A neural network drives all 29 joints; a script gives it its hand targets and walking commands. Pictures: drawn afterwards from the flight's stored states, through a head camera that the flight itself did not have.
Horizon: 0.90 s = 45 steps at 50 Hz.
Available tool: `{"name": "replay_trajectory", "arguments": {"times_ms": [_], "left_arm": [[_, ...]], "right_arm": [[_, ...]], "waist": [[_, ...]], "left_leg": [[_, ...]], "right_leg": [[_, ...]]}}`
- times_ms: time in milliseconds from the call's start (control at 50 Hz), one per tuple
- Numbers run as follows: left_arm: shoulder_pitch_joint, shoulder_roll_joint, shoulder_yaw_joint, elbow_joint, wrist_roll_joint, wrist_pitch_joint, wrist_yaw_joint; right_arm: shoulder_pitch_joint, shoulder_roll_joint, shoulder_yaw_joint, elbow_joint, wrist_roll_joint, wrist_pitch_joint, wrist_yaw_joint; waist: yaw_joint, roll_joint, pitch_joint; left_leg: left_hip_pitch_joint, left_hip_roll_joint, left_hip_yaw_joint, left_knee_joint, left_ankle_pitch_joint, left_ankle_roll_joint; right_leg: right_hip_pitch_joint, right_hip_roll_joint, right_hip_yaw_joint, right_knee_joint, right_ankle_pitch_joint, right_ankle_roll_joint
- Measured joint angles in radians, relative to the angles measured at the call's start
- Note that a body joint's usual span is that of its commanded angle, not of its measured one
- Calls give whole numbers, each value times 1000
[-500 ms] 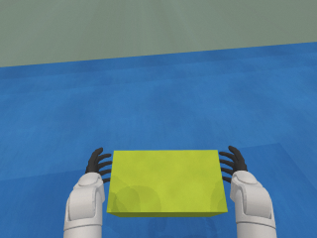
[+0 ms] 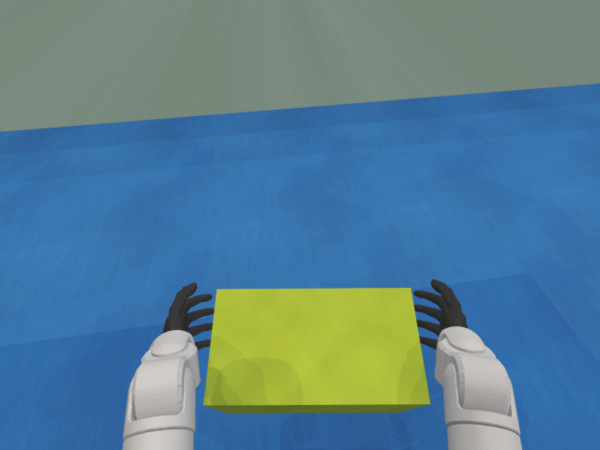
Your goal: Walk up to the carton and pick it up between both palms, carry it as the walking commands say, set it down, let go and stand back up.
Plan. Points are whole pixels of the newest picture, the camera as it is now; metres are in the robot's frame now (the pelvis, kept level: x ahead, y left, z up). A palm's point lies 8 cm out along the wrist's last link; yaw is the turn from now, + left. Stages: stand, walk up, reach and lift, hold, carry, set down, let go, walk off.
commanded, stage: carry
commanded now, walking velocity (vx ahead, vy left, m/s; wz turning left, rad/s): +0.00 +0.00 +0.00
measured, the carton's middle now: (313, 355) +0.30 +0.00 -0.05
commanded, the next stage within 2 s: hold in 1.70 s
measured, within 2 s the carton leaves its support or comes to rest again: neither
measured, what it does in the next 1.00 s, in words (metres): stands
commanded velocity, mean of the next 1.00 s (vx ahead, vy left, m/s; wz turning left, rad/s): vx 0.00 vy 0.00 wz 0.00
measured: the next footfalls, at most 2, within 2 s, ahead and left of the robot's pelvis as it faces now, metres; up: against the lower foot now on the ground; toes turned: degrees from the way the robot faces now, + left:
none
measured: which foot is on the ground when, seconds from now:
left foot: down 0.00-1.00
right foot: down 0.00-1.00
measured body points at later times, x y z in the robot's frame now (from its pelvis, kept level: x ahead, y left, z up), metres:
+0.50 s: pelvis -0.01 +0.00 +0.00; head -0.03 -0.01 +0.45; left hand +0.27 +0.17 +0.04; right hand +0.27 -0.19 +0.04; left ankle -0.01 +0.08 -0.74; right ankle -0.01 -0.09 -0.74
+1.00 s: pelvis -0.02 -0.01 +0.00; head -0.03 -0.01 +0.45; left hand +0.27 +0.17 +0.04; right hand +0.27 -0.19 +0.03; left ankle -0.01 +0.08 -0.74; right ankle -0.01 -0.09 -0.74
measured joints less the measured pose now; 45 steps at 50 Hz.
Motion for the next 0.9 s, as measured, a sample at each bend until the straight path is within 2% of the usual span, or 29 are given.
{"name": "replay_trajectory", "arguments": {"times_ms": [900], "left_arm": [[0, 0, 2, 13, -6, -31, 2]], "right_arm": [[0, -6, 3, 15, 5, -31, -2]], "waist": [[0, 1, 13]], "left_leg": [[-26, 6, -2, 2, 25, -2]], "right_leg": [[-24, 5, -5, -1, 24, -11]]}}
